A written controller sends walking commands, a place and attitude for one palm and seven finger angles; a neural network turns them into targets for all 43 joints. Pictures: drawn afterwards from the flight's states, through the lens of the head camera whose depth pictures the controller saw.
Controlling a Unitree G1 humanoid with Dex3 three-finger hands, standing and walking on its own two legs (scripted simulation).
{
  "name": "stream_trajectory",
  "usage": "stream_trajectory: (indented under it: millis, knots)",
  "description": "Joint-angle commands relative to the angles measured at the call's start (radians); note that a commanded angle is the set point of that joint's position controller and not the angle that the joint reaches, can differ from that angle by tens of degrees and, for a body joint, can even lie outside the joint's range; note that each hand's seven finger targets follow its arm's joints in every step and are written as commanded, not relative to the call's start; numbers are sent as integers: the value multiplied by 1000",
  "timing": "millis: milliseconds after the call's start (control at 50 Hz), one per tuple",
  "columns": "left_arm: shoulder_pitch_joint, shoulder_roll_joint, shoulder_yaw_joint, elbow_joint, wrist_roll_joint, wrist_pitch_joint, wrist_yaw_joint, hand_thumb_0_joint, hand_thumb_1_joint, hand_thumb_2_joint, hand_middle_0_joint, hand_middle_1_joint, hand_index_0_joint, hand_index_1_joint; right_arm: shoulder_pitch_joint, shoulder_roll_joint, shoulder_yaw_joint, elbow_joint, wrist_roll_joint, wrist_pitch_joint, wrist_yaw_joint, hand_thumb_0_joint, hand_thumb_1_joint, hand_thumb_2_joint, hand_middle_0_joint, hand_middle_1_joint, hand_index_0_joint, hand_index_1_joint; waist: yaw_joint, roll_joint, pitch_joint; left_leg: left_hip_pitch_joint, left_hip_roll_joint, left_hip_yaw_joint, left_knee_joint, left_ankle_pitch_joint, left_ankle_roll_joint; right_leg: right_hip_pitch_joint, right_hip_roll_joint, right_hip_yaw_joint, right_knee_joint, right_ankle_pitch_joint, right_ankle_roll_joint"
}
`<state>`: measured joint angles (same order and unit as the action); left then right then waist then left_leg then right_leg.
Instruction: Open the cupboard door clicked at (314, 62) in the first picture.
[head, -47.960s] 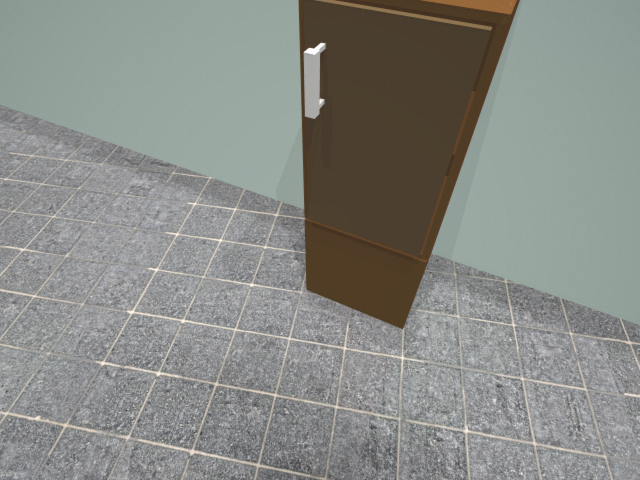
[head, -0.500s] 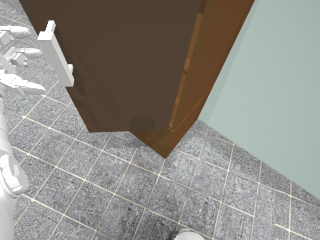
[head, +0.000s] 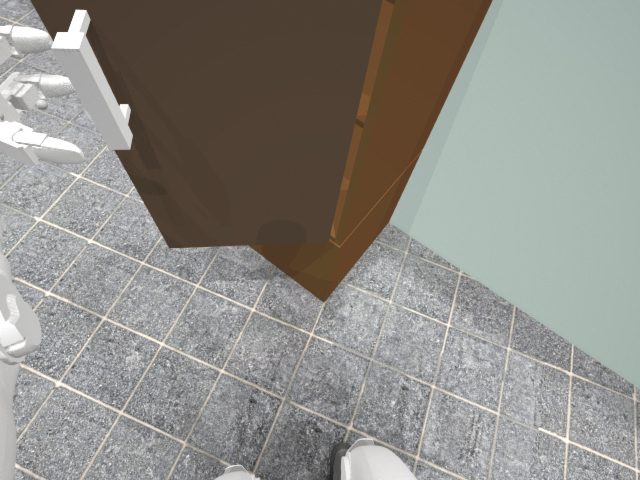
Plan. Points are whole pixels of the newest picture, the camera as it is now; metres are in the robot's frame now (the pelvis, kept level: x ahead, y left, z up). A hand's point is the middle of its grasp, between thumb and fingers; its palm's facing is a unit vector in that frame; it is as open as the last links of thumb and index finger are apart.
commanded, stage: move the hooked fingers beside the handle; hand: left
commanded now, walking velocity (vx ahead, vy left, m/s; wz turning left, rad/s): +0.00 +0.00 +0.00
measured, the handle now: (102, 85) +0.55 +0.20 +0.13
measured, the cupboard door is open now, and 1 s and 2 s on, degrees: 42 42 41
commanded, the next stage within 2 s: slide the fingers in behind the handle in 0.16 s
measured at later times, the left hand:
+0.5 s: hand (43, 105) +0.51 +0.26 +0.13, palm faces -0.05 -1.00 +0.00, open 14.0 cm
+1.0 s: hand (54, 110) +0.51 +0.24 +0.14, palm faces +0.03 -1.00 -0.01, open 14.4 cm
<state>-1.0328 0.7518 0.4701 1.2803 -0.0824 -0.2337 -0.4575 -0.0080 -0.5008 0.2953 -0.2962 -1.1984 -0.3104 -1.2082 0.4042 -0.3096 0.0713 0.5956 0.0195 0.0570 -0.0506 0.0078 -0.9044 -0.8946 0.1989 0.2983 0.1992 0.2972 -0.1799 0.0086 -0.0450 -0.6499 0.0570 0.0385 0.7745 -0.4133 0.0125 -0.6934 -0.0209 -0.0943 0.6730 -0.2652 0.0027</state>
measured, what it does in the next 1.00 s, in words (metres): stands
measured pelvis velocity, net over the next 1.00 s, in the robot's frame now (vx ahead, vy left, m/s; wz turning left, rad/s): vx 0.01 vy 0.01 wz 0.02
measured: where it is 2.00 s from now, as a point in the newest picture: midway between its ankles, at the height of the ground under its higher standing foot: outside the picture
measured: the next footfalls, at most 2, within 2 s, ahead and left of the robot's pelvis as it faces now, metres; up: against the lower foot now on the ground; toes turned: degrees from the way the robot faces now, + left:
none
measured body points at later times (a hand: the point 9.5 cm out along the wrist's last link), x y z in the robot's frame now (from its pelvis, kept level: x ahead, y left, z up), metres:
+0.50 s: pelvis +0.01 +0.01 +0.00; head +0.12 +0.04 +0.44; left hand +0.51 +0.31 +0.14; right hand -0.02 -0.26 -0.10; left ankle -0.03 +0.11 -0.71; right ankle +0.03 -0.13 -0.71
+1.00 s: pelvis +0.01 +0.01 +0.00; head +0.11 +0.02 +0.44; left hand +0.50 +0.30 +0.14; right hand +0.03 -0.26 -0.11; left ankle -0.03 +0.11 -0.71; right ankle +0.03 -0.13 -0.71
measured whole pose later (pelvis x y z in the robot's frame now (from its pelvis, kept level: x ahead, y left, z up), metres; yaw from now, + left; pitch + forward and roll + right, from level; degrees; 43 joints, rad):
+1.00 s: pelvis +0.01 +0.01 +0.00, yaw +1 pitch +16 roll -3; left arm -0.98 0.60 0.36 1.17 -0.15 -0.24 -0.35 -0.01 -0.50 0.30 -0.24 -1.19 -0.23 -1.19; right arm 0.41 -0.28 0.05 0.65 0.00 0.04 -0.02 0.01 -0.90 -0.89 0.20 0.30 0.20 0.30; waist -0.12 0.02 -0.07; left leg -0.63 0.05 0.02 0.78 -0.43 0.02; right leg -0.66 -0.03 -0.11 0.67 -0.29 0.01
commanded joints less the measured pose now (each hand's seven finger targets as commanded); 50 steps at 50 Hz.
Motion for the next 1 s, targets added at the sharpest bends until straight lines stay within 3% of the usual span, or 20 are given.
stream_trajectory:
  millis: [0,20,100,140,200,240,260,360,420,480,520,540,600,660,700,740,800,840,920,980]
  knots:
    - [-452,368,62,-241,-21,-74,-16,0,-500,300,-300,-1200,-300,-1200,193,-186,-76,-44,-2,-15,-19,0,-900,-900,200,300,200,300,2,128,-489,167,-40,-59,-84,386,21,321,39,76,-21,337,-18]
    - [-436,324,38,-235,-34,-76,-29,0,-500,300,-300,-1200,-300,-1200,197,-183,-75,-48,-3,-15,-17,0,-900,-900,200,300,200,300,0,160,-495,189,-40,-57,-84,409,17,304,43,72,-18,346,-24]
    - [-417,353,50,-180,-37,-47,-50,0,-500,300,-300,-1200,-300,-1200,209,-195,-74,-36,-1,-8,-19,0,-900,-900,200,300,200,300,-9,108,-423,127,-36,-56,-92,337,23,278,43,70,-34,292,-16]
    - [-435,379,60,-204,-33,-49,-54,0,-500,300,-300,-1200,-300,-1200,215,-195,-74,-34,-2,-6,-20,0,-900,-900,200,300,200,300,-3,162,-448,151,-37,-57,-88,362,19,269,43,71,-30,296,-19]
    - [-421,372,62,-201,-31,-49,-49,0,-500,300,-300,-1200,-300,-1200,225,-196,-77,-32,-6,-4,-17,0,-900,-900,200,300,200,300,-7,138,-438,147,-34,-57,-85,351,21,253,47,69,-36,274,-18]
    - [-443,393,86,-266,-37,-71,-48,0,-500,300,-300,-1200,-300,-1200,233,-195,-83,-31,-9,-2,-17,0,-900,-900,200,300,200,300,6,196,-511,223,-30,-68,-78,430,12,249,51,63,-22,305,-24]
    - [-416,341,56,-256,-44,-69,-52,0,-500,300,-300,-1200,-300,-1200,233,-191,-84,-33,-9,-1,-13,0,-900,-900,200,300,200,300,2,200,-516,244,-29,-68,-77,449,8,233,54,57,-22,306,-25]
    - [-376,288,43,-271,-57,-51,-40,0,-500,300,-300,-1200,-300,-1200,224,-186,-88,-33,-11,7,-1,0,-900,-900,200,300,200,300,9,186,-458,260,-20,-75,-77,516,1,205,58,41,-24,325,-25]
    - [-375,243,29,-354,-60,-55,-12,0,-500,300,-300,-1200,-300,-1200,220,-179,-94,-44,-14,6,6,0,-900,-900,200,300,200,300,18,229,-489,323,-14,-81,-72,604,-9,196,62,34,-17,339,-32]
    - [-354,194,14,-344,-68,-52,10,0,-500,300,-300,-1200,-300,-1200,207,-172,-96,-40,-13,6,15,0,-900,-900,200,300,200,300,14,190,-462,323,-9,-82,-68,616,-13,187,63,32,-22,342,-26]
    - [-348,222,46,-355,-72,-58,25,0,-500,300,-300,-1200,-300,-1200,206,-175,-96,-44,-14,4,14,0,-900,-900,200,300,200,300,25,167,-468,305,-12,-80,-71,623,-7,225,63,35,-13,370,-31]
    - [-341,216,37,-364,-61,-58,29,0,-500,300,-300,-1200,-300,-1200,197,-170,-96,-48,-12,5,16,0,-900,-900,200,300,200,300,33,207,-481,317,-13,-80,-69,647,-14,222,59,38,-10,376,-29]
    - [-336,169,3,-356,-56,-60,42,0,-500,300,-300,-1200,-300,-1200,186,-165,-97,-45,-12,2,18,0,-900,-900,200,300,200,300,23,145,-446,298,-12,-80,-72,614,-9,226,58,37,-15,369,-24]
    - [-375,111,-37,-370,-63,-68,43,0,-500,300,-300,-1200,-300,-1200,176,-158,-96,-36,-12,-4,17,0,-900,-900,200,300,200,300,10,181,-457,335,-10,-82,-67,638,-15,206,57,37,-15,371,-23]
    - [-361,93,-46,-346,-66,-65,47,0,-500,300,-300,-1200,-300,-1200,172,-158,-96,-33,-11,-7,15,0,-900,-900,200,300,200,300,7,138,-441,318,-11,-81,-70,608,-9,211,58,36,-16,362,-23]
    - [-408,53,-78,-372,-67,-74,49,0,-500,300,-300,-1200,-300,-1200,167,-155,-95,-26,-13,-14,13,0,-900,-900,200,300,200,300,1,188,-448,346,-11,-86,-68,622,-15,186,55,37,-16,351,-24]
    - [-441,-3,-121,-344,-66,-70,62,0,-500,300,-300,-1200,-300,-1200,172,-153,-96,-6,-15,-24,13,0,-900,-900,200,300,200,300,-22,145,-425,339,-11,-93,-69,583,-13,167,56,33,-21,327,-21]
    - [-448,0,-114,-372,-66,-81,65,0,-500,300,-300,-1200,-300,-1200,173,-154,-99,-2,-17,-29,12,0,-900,-900,200,300,200,300,-12,174,-483,367,-13,-95,-60,627,-16,181,54,36,-11,353,-24]
    - [-465,-33,-139,-341,-71,-79,67,0,-500,300,-300,-1200,-300,-1200,174,-153,-96,12,-18,-37,9,0,-900,-900,200,300,200,300,-29,131,-451,323,-21,-90,-63,566,-3,198,53,34,-14,355,-26]
    - [-475,-72,-179,-350,-65,-79,63,0,-500,300,-300,-1200,-300,-1200,166,-148,-97,22,-18,-43,12,0,-900,-900,200,300,200,300,-29,179,-452,341,-22,-92,-63,557,-7,174,52,36,-18,336,-26]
